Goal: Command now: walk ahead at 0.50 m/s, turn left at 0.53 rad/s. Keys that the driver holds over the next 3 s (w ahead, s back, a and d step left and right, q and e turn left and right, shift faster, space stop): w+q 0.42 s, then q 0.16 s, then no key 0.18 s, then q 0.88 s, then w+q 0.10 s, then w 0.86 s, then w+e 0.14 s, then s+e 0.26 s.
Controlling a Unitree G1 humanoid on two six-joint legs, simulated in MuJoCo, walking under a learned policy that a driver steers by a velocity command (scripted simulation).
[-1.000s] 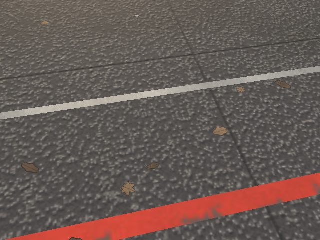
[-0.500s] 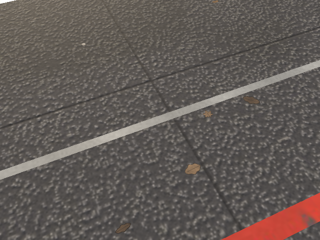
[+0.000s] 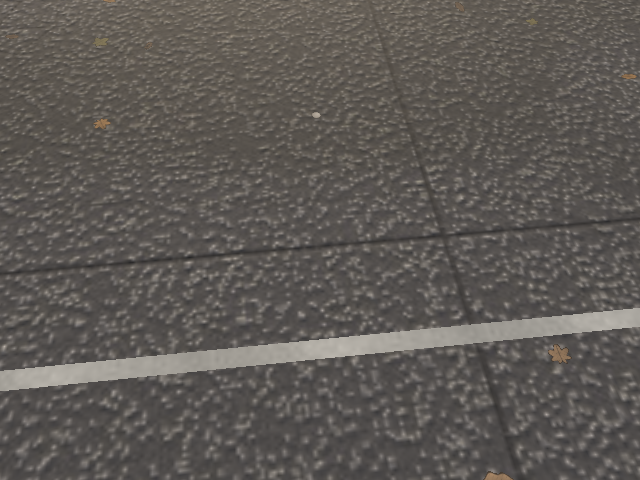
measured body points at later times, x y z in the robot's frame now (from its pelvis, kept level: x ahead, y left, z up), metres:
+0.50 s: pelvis +0.28 -0.04 +0.00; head +0.31 -0.04 +0.45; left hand +0.37 +0.25 -0.09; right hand +0.40 -0.30 -0.13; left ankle +0.14 +0.04 -0.65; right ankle +0.36 -0.12 -0.73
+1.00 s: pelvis +0.38 +0.02 +0.00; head +0.40 +0.06 +0.45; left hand +0.33 +0.30 -0.13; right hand +0.63 -0.14 -0.10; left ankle +0.41 +0.12 -0.73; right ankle +0.42 -0.11 -0.66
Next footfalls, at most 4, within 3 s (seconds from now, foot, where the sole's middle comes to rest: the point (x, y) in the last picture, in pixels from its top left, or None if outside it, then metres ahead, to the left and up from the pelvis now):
0.38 right None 0.40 -0.11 -0.77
0.84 left None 0.45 0.14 -0.77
1.28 right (359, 467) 0.49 -0.05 -0.77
1.70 left None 0.31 0.07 -0.77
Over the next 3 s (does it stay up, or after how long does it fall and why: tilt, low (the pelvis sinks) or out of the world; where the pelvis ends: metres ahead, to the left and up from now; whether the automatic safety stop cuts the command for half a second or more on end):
stays up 0.65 0.49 0.01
